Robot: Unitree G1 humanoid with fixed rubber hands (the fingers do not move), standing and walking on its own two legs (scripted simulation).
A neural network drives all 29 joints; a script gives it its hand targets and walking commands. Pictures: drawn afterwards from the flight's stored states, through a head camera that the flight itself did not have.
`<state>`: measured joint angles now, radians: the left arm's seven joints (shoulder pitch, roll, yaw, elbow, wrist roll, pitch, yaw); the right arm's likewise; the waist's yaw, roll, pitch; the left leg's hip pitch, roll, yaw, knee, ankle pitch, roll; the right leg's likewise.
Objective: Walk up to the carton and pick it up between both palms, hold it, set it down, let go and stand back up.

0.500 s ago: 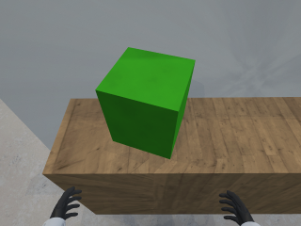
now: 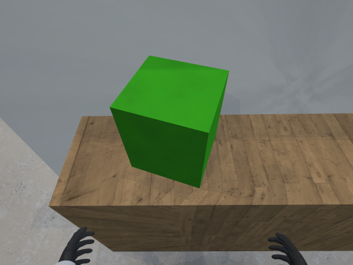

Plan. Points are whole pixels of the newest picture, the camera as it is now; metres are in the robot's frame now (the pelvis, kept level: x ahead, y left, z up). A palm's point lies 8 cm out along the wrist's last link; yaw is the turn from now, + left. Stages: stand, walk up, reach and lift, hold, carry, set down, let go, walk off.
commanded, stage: stand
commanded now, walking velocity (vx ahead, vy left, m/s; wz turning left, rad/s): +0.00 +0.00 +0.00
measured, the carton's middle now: (175, 123) +0.44 +0.02 +0.04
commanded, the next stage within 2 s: none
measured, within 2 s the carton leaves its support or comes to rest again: neither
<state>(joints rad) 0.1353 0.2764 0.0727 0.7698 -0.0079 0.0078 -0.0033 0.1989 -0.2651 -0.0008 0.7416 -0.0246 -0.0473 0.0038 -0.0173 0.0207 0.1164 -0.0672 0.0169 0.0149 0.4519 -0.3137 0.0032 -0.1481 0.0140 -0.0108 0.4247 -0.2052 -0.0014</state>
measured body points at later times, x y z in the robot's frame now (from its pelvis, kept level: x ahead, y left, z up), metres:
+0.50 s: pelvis -0.01 +0.00 +0.00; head +0.00 -0.01 +0.45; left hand +0.12 +0.27 -0.11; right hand +0.10 -0.26 -0.12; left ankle -0.04 +0.11 -0.74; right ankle +0.02 -0.12 -0.74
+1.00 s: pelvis -0.01 +0.00 +0.00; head +0.00 -0.01 +0.45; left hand +0.11 +0.27 -0.12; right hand +0.09 -0.26 -0.13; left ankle -0.04 +0.11 -0.74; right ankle +0.02 -0.12 -0.74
